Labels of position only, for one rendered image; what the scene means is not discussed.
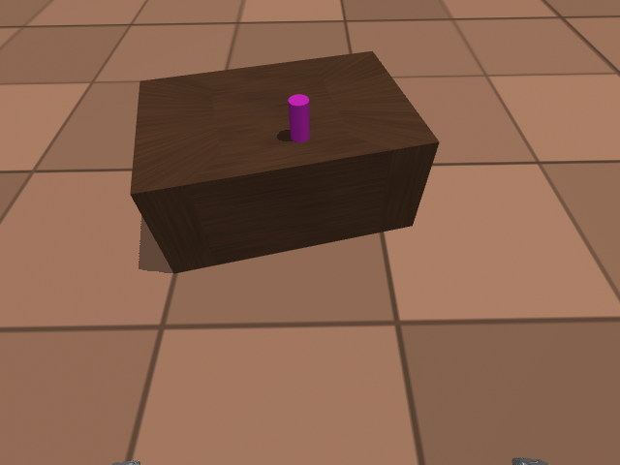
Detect can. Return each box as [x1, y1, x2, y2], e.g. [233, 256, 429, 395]
[289, 94, 310, 142]

